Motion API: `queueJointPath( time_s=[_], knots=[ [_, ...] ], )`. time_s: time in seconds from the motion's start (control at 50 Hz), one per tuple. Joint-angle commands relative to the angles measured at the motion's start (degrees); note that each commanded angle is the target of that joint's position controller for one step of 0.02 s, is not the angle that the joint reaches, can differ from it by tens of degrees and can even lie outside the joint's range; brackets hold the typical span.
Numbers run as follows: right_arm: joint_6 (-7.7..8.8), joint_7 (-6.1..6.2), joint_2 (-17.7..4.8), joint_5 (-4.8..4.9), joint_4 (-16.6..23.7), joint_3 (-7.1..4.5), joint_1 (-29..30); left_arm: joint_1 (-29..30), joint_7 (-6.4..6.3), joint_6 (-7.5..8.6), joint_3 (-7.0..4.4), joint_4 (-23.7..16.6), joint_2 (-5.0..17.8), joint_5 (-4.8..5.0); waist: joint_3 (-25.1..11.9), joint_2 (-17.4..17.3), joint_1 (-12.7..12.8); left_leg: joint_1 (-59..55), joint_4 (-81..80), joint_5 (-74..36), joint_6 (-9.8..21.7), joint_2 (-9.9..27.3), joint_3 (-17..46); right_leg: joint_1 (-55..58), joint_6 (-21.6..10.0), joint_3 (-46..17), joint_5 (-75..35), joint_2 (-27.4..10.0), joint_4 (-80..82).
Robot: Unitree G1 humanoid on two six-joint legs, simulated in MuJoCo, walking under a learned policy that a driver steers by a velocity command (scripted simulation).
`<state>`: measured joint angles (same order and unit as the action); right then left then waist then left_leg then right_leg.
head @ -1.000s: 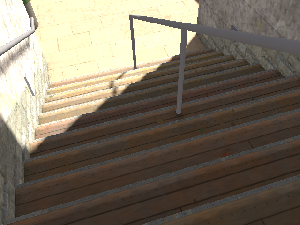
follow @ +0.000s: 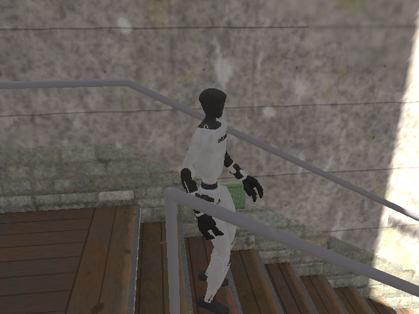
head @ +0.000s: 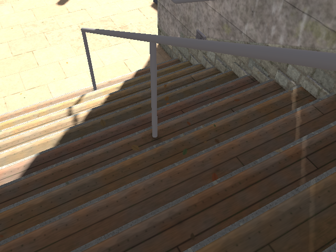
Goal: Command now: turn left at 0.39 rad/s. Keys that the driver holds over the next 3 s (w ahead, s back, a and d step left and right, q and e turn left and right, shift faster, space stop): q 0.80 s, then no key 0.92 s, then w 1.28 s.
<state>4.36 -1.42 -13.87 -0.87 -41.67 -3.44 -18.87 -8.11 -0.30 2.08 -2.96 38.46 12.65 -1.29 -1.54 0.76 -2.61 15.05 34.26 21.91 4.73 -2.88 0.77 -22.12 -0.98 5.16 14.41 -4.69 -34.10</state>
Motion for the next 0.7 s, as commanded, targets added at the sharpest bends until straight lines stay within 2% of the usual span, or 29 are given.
queueJointPath(
  time_s=[0.02,0.04,0.06,0.08,0.1,0.12,0.14,0.16,0.18,0.22,0.24,0.26,0.28,0.3,0.32,0.34,0.36,0.38,0.4,0.42,0.44,0.48,0.5,0.52,0.58,0.62,0.64,0.66,0.7],
  knots=[
    [-0.22,2.69,-3.9,-0.54,6.7,-0.96,1.8,-11.9,-2.7,1.91,-3.19,-2.5,7.2,-1.15,-4.4,3.4,6.5,18.6,0.8,2.7,6.5,3.2,7.9,20.4,-16.6,-14.9,-12.5,-11.8,7.5],
    [-0.69,3.18,-1.3,-1.85,6.8,0.07,3.5,-19.3,-3.36,2.74,-3.74,-0.3,7.1,-1.87,-5.1,9.5,10.0,26.0,13.6,13.7,2.0,-1.0,2.2,27.3,-23.9,-25.3,-21.1,-20.3,13.5],
    [-0.8,3.34,-1.6,-2.93,7.6,0.22,5.3,-22.0,-4.35,3.39,-4.28,0.5,7.0,-2.45,-3.5,10.1,11.7,30.4,28.5,22.4,-2.3,-0.6,2.2,27.4,-25.9,-29.3,-28.2,-25.9,16.9],
    [-1.16,3.42,-1.9,-2.69,7.5,0.27,4.1,-18.9,-4.4,3.6,-4.31,1.1,7.2,-2.05,-2.3,5.6,8.6,29.2,34.4,20.2,-4.1,2.8,4.7,22.1,-21.5,-24.1,-28.1,-25.5,18.0],
    [-1.94,3.16,-3.5,-3.01,7.2,-0.16,3.4,-12.2,-4.17,3.7,-4.35,0.6,7.2,-1.11,-0.9,3.2,5.4,24.6,33.2,16.6,-5.6,4.5,3.6,15.1,-16.8,-17.1,-24.2,-22.3,19.8],
    [-2.63,2.33,-3.7,-3.4,6.1,-0.23,1.0,-6.4,-4.1,3.89,-4.6,-0.1,7.4,-0.31,-0.8,4.2,3.0,19.9,30.6,10.4,-6.4,4.5,1.0,10.1,-13.2,-10.9,-20.1,-18.5,20.0],
    [-3.06,1.07,-2.6,-3.79,4.9,0.09,-1.9,-2.7,-4.14,4.16,-4.87,-0.7,8.2,-0.53,-1.0,5.3,1.0,13.9,27.0,4.6,-6.4,4.2,-1.5,4.5,-10.3,-5.6,-16.6,-15.1,19.3],
    [-3.27,-0.43,-1.5,-3.68,3.6,0.45,-4.6,0.6,-4.1,4.19,-5.53,-1.4,10.1,-2.16,-0.7,5.5,-0.6,5.4,24.6,0.0,-6.4,3.9,-3.7,-3.5,-7.5,-0.4,-10.4,-11.9,18.2],
    [-3.21,-1.68,-2.0,-2.97,2.7,0.28,-5.8,1.8,-4.28,4.25,-6.41,-1.8,11.9,-3.11,-0.1,5.6,-0.3,1.7,21.0,-3.0,-7.5,3.3,-5.2,-6.8,-5.7,2.7,-2.9,-10.3,16.3],
    [-2.62,-2.81,-2.7,-0.98,2.3,-0.19,-6.4,1.5,-4.43,4.26,-6.9,-1.7,13.1,-3.29,0.3,4.9,0.3,-3.3,10.8,-8.5,-9.7,2.5,-6.3,-9.0,-3.9,3.4,5.5,-11.3,10.0],
    [-2.16,-2.71,-4.3,-0.18,1.5,-0.98,-9.4,2.7,-4.12,4.32,-6.77,-1.4,12.9,-3.33,-0.8,3.1,-1.6,-10.0,2.8,-11.5,-10.1,1.6,-5.9,-11.3,-4.1,2.8,6.3,-12.5,4.7],
    [-1.11,-1.76,-7.7,-0.41,-0.9,-2.73,-14.6,0.3,-3.71,4.91,-5.75,-0.9,9.5,-3.58,-2.9,-3.6,-3.0,-18.8,-3.6,-20.1,-8.6,1.7,-1.8,-15.1,-2.1,3.9,10.1,-10.6,-6.8],
    [0.92,1.17,-21.0,-1.59,0.7,-5.85,-21.2,-5.7,-3.54,5.81,-3.07,-5.8,-0.1,-1.96,-10.3,-20.6,-0.6,-30.5,-5.4,-65.2,7.5,18.6,25.7,-28.0,2.9,6.5,31.6,-0.4,-29.9],
    [2.16,0.51,-22.7,-4.79,2.7,-6.09,-22.5,-4.8,-3.91,7.33,-2.22,-6.5,-0.1,1.53,-7.3,-9.8,-3.5,-30.3,-7.2,-73.9,14.3,26.3,36.5,-38.1,3.6,-10.9,34.1,8.6,-34.8],
    [2.17,-1.29,-17.6,-5.71,1.9,-4.93,-19.6,1.0,-3.91,7.05,-2.64,-7.4,4.3,3.59,-1.9,-6.6,-5.6,-25.0,-9.6,-64.9,14.0,26.5,34.6,-43.5,4.4,-16.0,27.9,9.1,-36.5],
    [1.12,-2.48,-16.3,-2.84,2.8,-4.61,-11.0,0.3,-3.78,6.29,-4.13,-6.1,10.4,2.18,-1.1,-7.3,-1.1,-17.4,-10.8,-51.4,13.0,25.7,31.9,-42.2,4.2,-14.3,21.6,4.7,-40.7],
    [0.01,-3.13,-13.6,0.7,4.0,-3.58,-2.3,-2.3,-4.41,5.39,-4.77,-3.4,14.2,-0.49,-1.5,-6.6,3.5,-6.7,-11.0,-46.2,11.1,22.5,25.0,-34.7,4.1,-11.3,15.7,1.9,-43.8],
    [-0.57,-3.46,-13.7,0.52,4.6,-3.39,1.5,-5.8,-3.99,4.4,-3.93,-1.5,12.6,-2.27,-1.4,-7.2,6.5,3.7,-10.4,-44.8,9.7,19.3,20.4,-26.4,4.7,-10.3,10.1,1.7,-47.7],
    [-0.85,-3.49,-11.7,-1.51,3.5,-2.76,1.6,-7.4,-3.06,3.73,-3.02,-1.0,10.0,-2.87,-0.8,-4.4,7.2,11.2,-11.6,-40.5,7.4,16.1,17.6,-20.9,4.6,-10.2,4.3,2.3,-49.9],
    [-0.83,-2.55,-10.6,-2.98,2.5,-2.31,0.7,-7.9,-2.31,2.89,-1.68,-1.2,6.8,-2.35,-0.3,-3.8,6.9,12.7,-11.5,-37.6,6.5,13.9,16.5,-20.6,4.9,-9.1,0.9,3.5,-51.5],
    [-0.33,-1.42,-9.9,-3.46,1.7,-1.97,-1.2,-8.3,-1.72,2.31,-0.95,-1.8,6.0,-1.55,-1.0,-3.5,6.1,11.2,-11.7,-34.6,6.4,12.4,15.6,-21.3,5.2,-8.6,-1.3,4.0,-51.0],
    [0.72,-0.04,-7.9,-2.43,0.2,-1.28,-4.6,-7.9,-1.55,1.44,-0.11,-2.5,6.1,-0.97,-2.0,-6.3,4.5,6.8,-11.2,-29.7,7.6,11.4,16.3,-23.5,6.2,-7.7,-2.3,3.7,-49.7],
    [1.03,-0.08,-7.9,-2.16,-0.5,-1.23,-6.7,-6.9,-1.77,0.95,0.07,-3.2,6.6,-0.97,-2.0,-6.4,3.3,3.5,-10.6,-27.1,8.4,11.5,18.2,-25.8,7.0,-8.0,-1.5,3.4,-49.8],
    [1.11,-0.22,-7.1,-1.27,-0.8,-0.7,-6.7,-5.6,-1.97,0.29,0.82,-3.5,5.6,-1.6,-2.4,-6.5,3.2,1.1,-10.2,-24.2,9.3,11.4,20.3,-28.3,7.0,-8.2,0.4,4.0,-50.7],
    [1.52,-1.23,-7.9,-1.25,-1.4,-0.38,-9.0,-2.4,-2.77,-0.56,1.35,-4.8,6.5,-2.17,-2.7,-6.3,0.8,-8.0,-8.2,-22.4,12.6,13.0,26.7,-34.5,8.5,-10.0,4.0,3.6,-47.1],
    [1.26,-1.16,-7.8,-0.65,-0.5,0.11,-8.1,0.0,-2.08,-0.79,2.27,-5.2,4.4,-2.73,-3.4,-5.9,0.0,-9.8,-6.6,-19.8,12.3,10.9,27.7,-32.7,9.0,-8.7,3.1,2.7,-33.6],
    [1.5,-0.75,-7.2,-1.44,-2.0,0.67,-9.5,1.6,-1.99,-0.64,3.02,-5.8,2.5,-2.79,-2.7,-8.5,-0.3,-9.2,-5.5,-23.3,12.3,10.5,28.7,-32.0,7.8,-7.7,3.4,3.1,-33.4],
    [1.33,-0.58,-7.3,-1.13,-1.5,0.47,-7.9,2.1,-1.71,-0.62,2.95,-5.7,3.1,-3.04,-2.9,-8.7,-0.3,-8.6,-4.9,-25.9,12.6,10.5,29.0,-30.6,7.5,-6.9,4.6,3.2,-30.0],
    [1.29,-0.33,-9.0,-0.95,-1.2,0.02,-7.0,2.4,-1.05,-0.62,2.92,-5.5,3.6,-2.32,-3.1,-8.1,-0.8,-5.5,-3.7,-31.4,13.0,10.6,30.7,-25.6,6.6,-5.5,7.0,4.0,-25.2]
  ],
)
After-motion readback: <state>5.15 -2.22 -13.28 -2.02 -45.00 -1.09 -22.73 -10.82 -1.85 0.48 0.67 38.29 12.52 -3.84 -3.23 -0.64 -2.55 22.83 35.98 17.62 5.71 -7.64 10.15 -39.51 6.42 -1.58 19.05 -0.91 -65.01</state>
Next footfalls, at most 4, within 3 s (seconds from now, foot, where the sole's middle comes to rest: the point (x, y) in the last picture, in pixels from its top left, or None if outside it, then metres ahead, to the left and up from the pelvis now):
0.26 left None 0.01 0.11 -0.76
0.94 right None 0.11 -0.07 -0.76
1.30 left None -0.03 0.11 -0.76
2.38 right None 0.37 0.07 -0.92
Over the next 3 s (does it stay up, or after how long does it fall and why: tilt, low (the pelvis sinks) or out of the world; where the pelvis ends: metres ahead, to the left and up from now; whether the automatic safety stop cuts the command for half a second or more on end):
stays up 0.50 0.31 -0.31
